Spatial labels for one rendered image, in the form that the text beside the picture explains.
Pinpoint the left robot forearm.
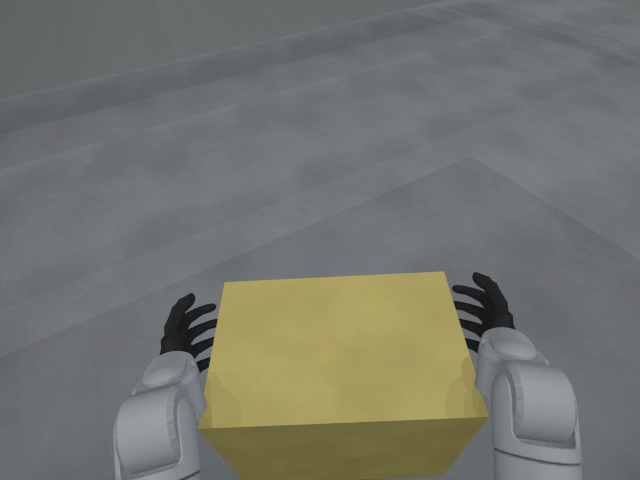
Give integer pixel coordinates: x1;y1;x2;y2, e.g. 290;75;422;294
113;351;207;480

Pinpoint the left robot hand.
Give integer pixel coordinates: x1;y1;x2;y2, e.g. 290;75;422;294
160;293;218;373

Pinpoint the carton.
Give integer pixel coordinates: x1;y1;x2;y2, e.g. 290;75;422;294
197;271;489;480

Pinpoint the right robot forearm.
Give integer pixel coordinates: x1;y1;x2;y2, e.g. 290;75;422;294
475;327;583;480

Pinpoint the right robot hand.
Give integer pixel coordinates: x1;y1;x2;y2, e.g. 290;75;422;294
452;272;516;353

